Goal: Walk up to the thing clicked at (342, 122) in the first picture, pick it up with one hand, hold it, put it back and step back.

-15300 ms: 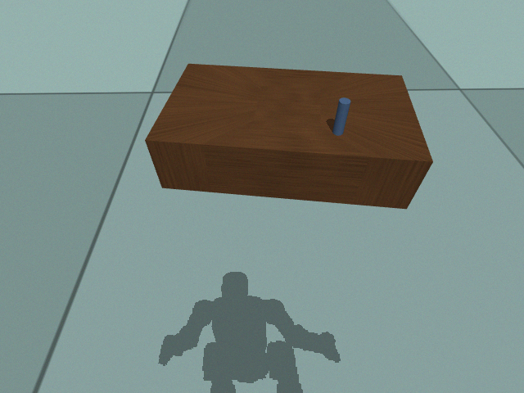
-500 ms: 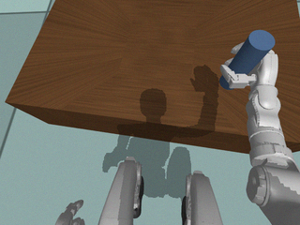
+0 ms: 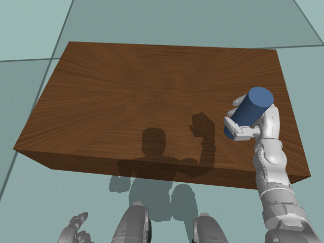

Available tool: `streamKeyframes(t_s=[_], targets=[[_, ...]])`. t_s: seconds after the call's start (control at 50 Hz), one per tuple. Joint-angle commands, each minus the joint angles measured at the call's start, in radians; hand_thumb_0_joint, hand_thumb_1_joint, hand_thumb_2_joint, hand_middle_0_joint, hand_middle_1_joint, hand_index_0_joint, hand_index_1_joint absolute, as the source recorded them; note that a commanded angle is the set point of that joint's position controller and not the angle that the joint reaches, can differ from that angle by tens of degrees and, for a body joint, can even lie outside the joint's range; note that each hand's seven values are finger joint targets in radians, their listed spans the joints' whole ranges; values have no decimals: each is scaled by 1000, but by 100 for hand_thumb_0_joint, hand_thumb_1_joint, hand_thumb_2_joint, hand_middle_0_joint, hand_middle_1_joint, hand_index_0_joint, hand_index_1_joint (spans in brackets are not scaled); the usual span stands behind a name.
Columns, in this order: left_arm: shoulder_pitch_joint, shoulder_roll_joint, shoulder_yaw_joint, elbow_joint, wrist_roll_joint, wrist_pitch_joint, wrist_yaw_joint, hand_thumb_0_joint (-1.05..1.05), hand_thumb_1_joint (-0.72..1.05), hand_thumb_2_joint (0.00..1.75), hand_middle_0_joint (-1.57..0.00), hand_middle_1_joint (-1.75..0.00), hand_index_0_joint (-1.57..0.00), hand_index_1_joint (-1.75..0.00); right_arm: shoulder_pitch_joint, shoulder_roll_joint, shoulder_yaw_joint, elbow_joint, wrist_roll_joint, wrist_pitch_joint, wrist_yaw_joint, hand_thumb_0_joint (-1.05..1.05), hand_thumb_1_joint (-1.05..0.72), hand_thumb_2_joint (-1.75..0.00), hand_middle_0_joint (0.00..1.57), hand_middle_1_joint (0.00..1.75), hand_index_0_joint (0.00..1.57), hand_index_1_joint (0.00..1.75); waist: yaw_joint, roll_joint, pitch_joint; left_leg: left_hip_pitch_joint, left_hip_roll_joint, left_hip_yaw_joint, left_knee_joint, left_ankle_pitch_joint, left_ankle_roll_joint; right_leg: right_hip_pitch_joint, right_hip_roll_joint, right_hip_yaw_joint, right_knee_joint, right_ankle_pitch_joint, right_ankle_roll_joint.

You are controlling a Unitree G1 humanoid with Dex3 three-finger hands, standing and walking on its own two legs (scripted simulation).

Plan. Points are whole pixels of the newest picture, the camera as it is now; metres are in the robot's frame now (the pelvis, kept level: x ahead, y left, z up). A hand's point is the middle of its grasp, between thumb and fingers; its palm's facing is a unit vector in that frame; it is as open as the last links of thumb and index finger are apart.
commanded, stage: lift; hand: right
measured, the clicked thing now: (244, 116) +0.40 -0.17 +0.05
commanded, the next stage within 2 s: hold in 0.74 s
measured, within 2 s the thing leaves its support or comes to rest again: neither
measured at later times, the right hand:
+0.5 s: hand (249, 120) +0.37 -0.16 +0.08, palm faces +0.08 +1.00 -0.01, open 7.4 cm
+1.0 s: hand (255, 123) +0.35 -0.17 +0.10, palm faces +0.08 +1.00 -0.01, open 7.4 cm
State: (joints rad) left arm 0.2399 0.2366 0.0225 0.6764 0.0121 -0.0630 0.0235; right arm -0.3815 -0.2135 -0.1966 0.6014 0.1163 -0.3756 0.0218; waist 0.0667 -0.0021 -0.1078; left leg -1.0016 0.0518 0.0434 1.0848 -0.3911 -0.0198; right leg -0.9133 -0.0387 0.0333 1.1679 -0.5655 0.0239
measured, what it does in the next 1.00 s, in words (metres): stands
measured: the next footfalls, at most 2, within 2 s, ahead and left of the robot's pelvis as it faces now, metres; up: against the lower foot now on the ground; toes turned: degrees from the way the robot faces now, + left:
none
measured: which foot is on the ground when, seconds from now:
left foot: down 0.00-1.00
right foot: down 0.00-1.00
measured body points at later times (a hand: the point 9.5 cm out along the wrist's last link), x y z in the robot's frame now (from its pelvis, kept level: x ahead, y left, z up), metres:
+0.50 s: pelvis +0.02 +0.00 +0.03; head +0.09 -0.01 +0.48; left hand +0.14 +0.25 -0.08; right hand +0.36 -0.22 +0.08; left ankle +0.07 +0.14 -0.65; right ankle +0.00 -0.13 -0.65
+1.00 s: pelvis +0.02 +0.00 +0.05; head +0.07 -0.01 +0.49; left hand +0.15 +0.24 -0.06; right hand +0.34 -0.22 +0.10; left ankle +0.07 +0.14 -0.65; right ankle +0.00 -0.13 -0.65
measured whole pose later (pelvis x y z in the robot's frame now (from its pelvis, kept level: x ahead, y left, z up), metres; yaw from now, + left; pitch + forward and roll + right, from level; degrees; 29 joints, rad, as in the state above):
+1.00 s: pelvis +0.02 +0.00 +0.05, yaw +0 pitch +9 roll +1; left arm 0.23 0.21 0.00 0.68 0.00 -0.06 0.05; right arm -0.13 -0.18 -0.12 0.41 0.16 -0.36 0.05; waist 0.02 -0.01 -0.06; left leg -0.65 0.04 0.04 0.83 -0.33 -0.03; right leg -0.57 -0.04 0.02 0.90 -0.49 0.02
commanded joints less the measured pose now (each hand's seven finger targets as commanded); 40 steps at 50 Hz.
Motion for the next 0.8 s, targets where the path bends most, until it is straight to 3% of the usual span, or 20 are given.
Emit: streamKeyframes(t_s=[0.0, 0.02, 0.04, 0.08, 0.1, 0.14, 0.2, 0.22, 0.28, 0.3, 0.4, 0.48, 0.5, 0.56, 0.64, 0.66, 0.7, 0.74, 0.76, 0.78], targets=[[44, 148, 55, -84, -4, -35, 15, 0, 88, 91, -19, -29, -19, -30, -289, -137, -27, -283, 23, -98, 6, 0, -36, -127, 134, 141, 135, 141, 0, -25, -394, 406, -39, -9, -160, 174, 32, 141, 33, -16, -227, 241, -31], [37, 140, 47, -93, -7, -39, 15, 0, 87, 92, -20, -29, -18, -30, -270, -122, -10, -301, 23, -99, 4, 0, -36, -128, 135, 141, 136, 141, -6, -24, -390, 418, -39, -5, -164, 186, 33, 165, 34, -16, -242, 257, -27], [42, 140, 47, -92, -6, -37, 16, 0, 87, 91, -19, -29, -18, -30, -286, -151, -30, -327, 23, -103, 4, 0, -36, -128, 134, 142, 136, 142, -12, -40, -403, 432, -40, -10, -173, 202, 33, 183, 34, -20, -243, 275, -27], [41, 140, 49, -90, -8, -37, 19, 0, 87, 92, -19, -29, -18, -30, -221, -116, -6, -292, 25, -93, 8, 0, -39, -128, 135, 141, 136, 141, -2, -7, -375, 453, -41, -8, -188, 231, 31, 189, 34, -21, -252, 298, -29], [32, 137, 46, -93, -9, -40, 18, 0, 88, 91, -19, -29, -18, -30, -255, -114, 6, -332, 29, -99, 9, 0, -38, -128, 135, 142, 136, 142, 1, -14, -354, 453, -42, -8, -198, 216, 30, 189, 34, -21, -265, 281, -29], [30, 134, 45, -90, -10, -40, 22, 0, 88, 91, -19, -29, -18, -30, -214, -131, -20, -315, 29, -95, 6, 0, -40, -128, 135, 142, 136, 142, -10, -8, -346, 471, -41, -9, -216, 212, 29, 198, 33, -23, -277, 277, -30], [44, 139, 53, -76, -9, -40, 22, 0, 88, 91, -19, -29, -18, -30, -148, -112, -12, -303, 34, -92, 13, 0, -40, -129, 136, 142, 137, 143, -11, 2, -332, 487, -42, 0, -222, 257, 29, 229, 33, -21, -291, 334, -25], [27, 127, 41, -91, -8, -40, 21, 0, 89, 91, -19, -29, -19, -30, -171, -107, 7, -362, 35, -98, 13, 0, -40, -129, 136, 143, 137, 143, -23, -41, -332, 490, -41, 0, -221, 270, 32, 252, 33, -23, -299, 356, -21], [35, 133, 49, -90, -9, -38, 24, 0, 88, 91, -19, -29, -18, -30, -148, -105, 3, -341, 31, -92, 19, 0, -39, -128, 135, 142, 137, 142, -8, -22, -340, 496, -46, 5, -228, 302, 34, 291, 27, -14, -309, 411, -18], [27, 126, 43, -90, -10, -36, 21, 0, 88, 91, -19, -29, -19, -30, -132, -107, 1, -355, 37, -95, 21, 0, -39, -128, 135, 142, 137, 142, -24, -36, -323, 504, -46, 5, -235, 286, 35, 288, 27, -15, -320, 399, -16], [30, 135, 53, -85, -10, -33, 24, 0, 89, 90, -19, -29, -19, -30, -80, -94, 9, -344, 46, -92, 31, 0, -40, -130, 136, 143, 138, 143, -23, -18, -319, 544, -44, 4, -261, 291, 33, 304, 29, -19, -340, 392, -18], [12, 117, 36, -103, -12, -31, 27, 0, 89, 90, -19, -30, -19, -30, -117, -98, 18, -415, 46, -95, 29, 0, -44, -131, 138, 144, 139, 144, -31, -44, -299, 546, -44, 4, -279, 289, 34, 333, 28, -22, -358, 397, -17], [24, 127, 44, -89, -13, -32, 28, 0, 89, 90, -19, -30, -19, -30, -74, -78, 26, -363, 46, -88, 31, 0, -43, -132, 138, 145, 139, 145, -21, -18, -287, 535, -47, 12, -274, 294, 34, 340, 24, -13, -363, 418, -13], [7, 116, 37, -109, -14, -31, 29, 0, 89, 90, -19, -30, -19, -30, -90, -110, 4, -417, 45, -90, 29, 0, -42, -131, 136, 143, 138, 143, -37, -12, -290, 573, -42, 3, -296, 283, 30, 329, 29, -24, -368, 373, -22], [12, 129, 47, -95, -16, -31, 31, 0, 89, 90, -19, -30, -19, -30, -39, -84, 19, -375, 49, -79, 33, 0, -43, -131, 137, 143, 138, 143, -29, -7, -265, 560, -45, 11, -305, 275, 30, 346, 26, -18, -384, 379, -19], [1, 117, 37, -114, -16, -30, 28, 0, 89, 90, -20, -30, -19, -30, -55, -99, 17, -441, 48, -83, 31, 0, -44, -131, 137, 144, 138, 144, -45, -24, -294, 590, -42, 5, -308, 290, 33, 358, 28, -23, -388, 391, -18], [-15, 107, 27, -120, -18, -29, 32, 0, 89, 91, -20, -30, -19, -30, -41, -90, 27, -424, 48, -80, 31, 0, -45, -131, 137, 143, 138, 143, -43, -8, -255, 597, -40, 2, -321, 281, 29, 348, 31, -29, -390, 367, -23], [-3, 129, 45, -100, -17, -32, 33, 0, 89, 90, -20, -30, -20, -31, -35, -84, 24, -396, 54, -71, 33, 0, -44, -131, 137, 144, 138, 144, -28, -10, -237, 577, -43, 7, -323, 278, 28, 345, 29, -23, -398, 370, -21], [-6, 109, 32, -110, -16, -32, 32, 0, 88, 91, -20, -30, -19, -31, -56, -91, 21, -460, 55, -78, 32, 0, -43, -132, 138, 145, 139, 145, -46, -28, -280, 601, -40, 3, -320, 299, 31, 372, 29, -26, -395, 393, -19], [1, 128, 43, -103, -17, -31, 35, 0, 89, 90, -20, -30, -20, -30, -27, -93, 14, -398, 50, -68, 29, 0, -44, -132, 138, 145, 139, 145, -31, -9, -257, 582, -45, 9, -324, 287, 30, 375, 26, -21, -403, 394, -19]])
